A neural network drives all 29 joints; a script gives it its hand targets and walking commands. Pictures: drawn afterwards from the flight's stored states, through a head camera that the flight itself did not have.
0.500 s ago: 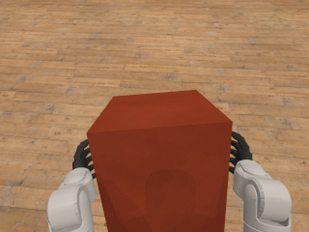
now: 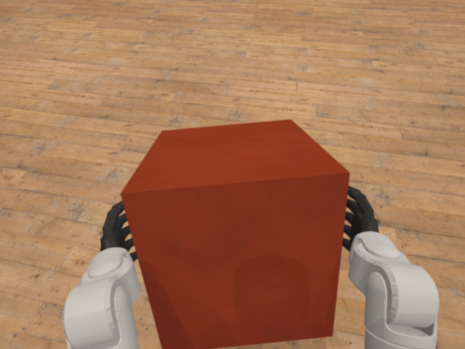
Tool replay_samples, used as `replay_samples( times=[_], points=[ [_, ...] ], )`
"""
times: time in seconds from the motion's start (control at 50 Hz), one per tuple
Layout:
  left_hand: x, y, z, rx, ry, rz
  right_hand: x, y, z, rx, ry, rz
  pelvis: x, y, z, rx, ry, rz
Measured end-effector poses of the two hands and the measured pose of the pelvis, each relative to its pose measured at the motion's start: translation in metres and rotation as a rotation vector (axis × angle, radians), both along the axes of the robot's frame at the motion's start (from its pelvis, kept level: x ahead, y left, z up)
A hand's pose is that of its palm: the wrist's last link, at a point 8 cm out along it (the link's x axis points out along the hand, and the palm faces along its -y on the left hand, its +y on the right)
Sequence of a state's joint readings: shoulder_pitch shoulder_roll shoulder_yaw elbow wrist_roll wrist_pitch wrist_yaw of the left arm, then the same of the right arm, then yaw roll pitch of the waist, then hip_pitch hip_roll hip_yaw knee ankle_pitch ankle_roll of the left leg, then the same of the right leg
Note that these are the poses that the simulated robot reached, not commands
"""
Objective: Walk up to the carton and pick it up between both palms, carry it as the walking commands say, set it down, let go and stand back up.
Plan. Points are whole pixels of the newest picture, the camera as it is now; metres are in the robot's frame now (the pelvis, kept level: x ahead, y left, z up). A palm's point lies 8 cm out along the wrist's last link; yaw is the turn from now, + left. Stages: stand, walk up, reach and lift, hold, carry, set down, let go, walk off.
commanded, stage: carry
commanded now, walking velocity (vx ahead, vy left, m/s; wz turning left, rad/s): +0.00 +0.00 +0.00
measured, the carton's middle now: (236, 220) +0.36 +0.03 +0.00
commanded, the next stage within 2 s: none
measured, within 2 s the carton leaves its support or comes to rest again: neither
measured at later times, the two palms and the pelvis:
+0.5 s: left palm (174, 114) +0.61 +0.17 +0.05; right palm (324, 101) +0.63 -0.18 +0.06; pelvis +0.38 -0.03 -0.04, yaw -1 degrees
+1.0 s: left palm (184, 29) +1.09 +0.20 +0.03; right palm (286, 17) +1.12 -0.15 +0.04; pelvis +0.84 +0.00 -0.04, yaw -1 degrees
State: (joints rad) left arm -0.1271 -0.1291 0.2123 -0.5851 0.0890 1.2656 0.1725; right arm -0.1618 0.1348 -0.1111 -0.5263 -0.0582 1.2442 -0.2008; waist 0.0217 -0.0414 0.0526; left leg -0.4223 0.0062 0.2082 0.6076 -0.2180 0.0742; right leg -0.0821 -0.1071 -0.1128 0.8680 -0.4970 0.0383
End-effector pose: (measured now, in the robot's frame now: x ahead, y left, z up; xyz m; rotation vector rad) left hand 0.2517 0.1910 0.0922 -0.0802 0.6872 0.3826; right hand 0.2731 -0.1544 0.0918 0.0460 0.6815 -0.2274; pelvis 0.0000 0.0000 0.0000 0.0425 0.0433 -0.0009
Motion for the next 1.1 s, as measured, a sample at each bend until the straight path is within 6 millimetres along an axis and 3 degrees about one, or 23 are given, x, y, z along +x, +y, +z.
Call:
replay_samples(
  times=[0.08,0.2,0.32,0.4,0.5,0.58,0.68,0.82,0.94,1.02,1.1],
  points=[
    [0.060,-0.008,-0.007,-0.019,0.040,-0.029,0.051,-0.008,-0.003,-0.014,0.042,-0.027,0.052,-0.002,0.008,-0.011,0.015,-0.020],
    [0.154,-0.031,0.007,0.034,0.014,-0.086,0.125,-0.032,-0.007,0.025,0.016,-0.074,0.134,-0.011,0.013,-0.031,0.020,0.003],
    [0.239,-0.042,0.012,0.012,-0.091,-0.081,0.214,-0.042,0.012,-0.011,-0.088,-0.067,0.224,-0.025,-0.001,0.005,0.037,0.067],
    [0.285,-0.027,-0.010,-0.012,-0.124,-0.018,0.283,-0.027,0.006,-0.043,-0.122,0.003,0.288,-0.028,-0.024,0.008,0.022,0.065],
    [0.355,-0.024,-0.041,-0.012,-0.004,-0.011,0.359,-0.025,-0.035,-0.018,0.003,0.014,0.378,-0.025,-0.040,-0.037,-0.011,-0.010],
    [0.443,-0.034,-0.056,-0.010,0.037,-0.043,0.426,-0.036,-0.063,0.006,0.045,-0.024,0.448,-0.028,-0.049,-0.050,-0.029,0.048],
    [0.553,-0.040,-0.074,0.023,0.026,-0.048,0.539,-0.042,-0.085,0.036,0.035,-0.035,0.538,-0.035,-0.062,-0.108,-0.064,0.088],
    [0.663,-0.020,-0.082,-0.064,0.048,0.032,0.679,-0.019,-0.063,-0.052,0.059,0.051,0.658,-0.038,-0.035,-0.095,0.034,0.101],
    [0.766,0.003,-0.078,-0.079,-0.036,0.058,0.793,0.006,-0.049,-0.089,-0.027,0.088,0.777,-0.019,-0.042,-0.088,0.027,0.041],
    [0.861,0.008,-0.059,-0.028,-0.021,-0.022,0.858,0.007,-0.052,-0.036,-0.011,0.015,0.866,0.005,-0.038,-0.105,0.031,-0.023],
    [0.980,-0.001,-0.053,0.010,0.000,-0.138,0.934,-0.002,-0.065,0.003,0.009,-0.089,0.949,0.024,-0.035,-0.123,0.057,-0.013]
  ],
)
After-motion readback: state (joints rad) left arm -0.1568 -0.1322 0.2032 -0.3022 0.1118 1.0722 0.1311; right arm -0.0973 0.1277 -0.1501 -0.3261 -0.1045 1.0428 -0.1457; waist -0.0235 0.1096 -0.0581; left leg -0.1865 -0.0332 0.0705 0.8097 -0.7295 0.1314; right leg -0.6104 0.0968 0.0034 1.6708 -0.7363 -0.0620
